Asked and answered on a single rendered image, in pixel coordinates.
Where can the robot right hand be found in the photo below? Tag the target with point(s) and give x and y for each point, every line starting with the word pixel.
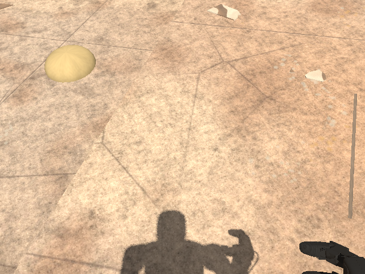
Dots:
pixel 335 254

